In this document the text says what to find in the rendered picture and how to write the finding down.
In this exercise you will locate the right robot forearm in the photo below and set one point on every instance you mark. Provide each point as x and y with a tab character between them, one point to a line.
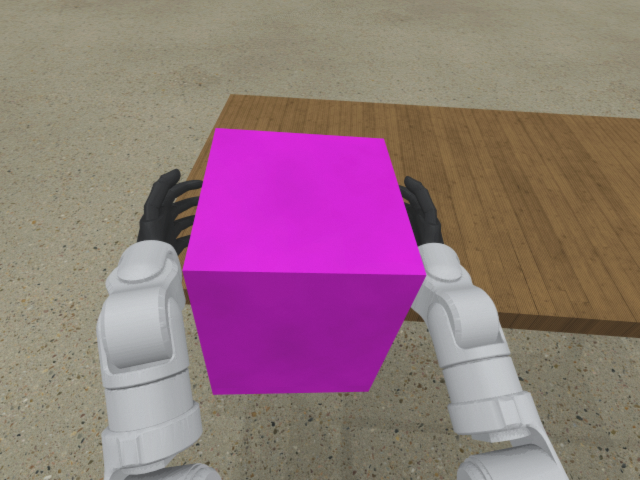
487	400

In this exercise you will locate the robot left hand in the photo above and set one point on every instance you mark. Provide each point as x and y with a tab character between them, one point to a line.
157	222

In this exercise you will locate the carton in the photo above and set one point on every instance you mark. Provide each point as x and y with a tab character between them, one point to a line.
302	263

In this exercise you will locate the right robot upper arm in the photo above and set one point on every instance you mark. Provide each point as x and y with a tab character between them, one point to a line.
525	462

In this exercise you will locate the robot right hand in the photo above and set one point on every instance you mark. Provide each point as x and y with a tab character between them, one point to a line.
421	212

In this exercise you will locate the table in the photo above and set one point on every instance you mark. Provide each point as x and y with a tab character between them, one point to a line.
542	209

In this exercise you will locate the left robot forearm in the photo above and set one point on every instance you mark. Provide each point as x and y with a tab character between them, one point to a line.
144	358

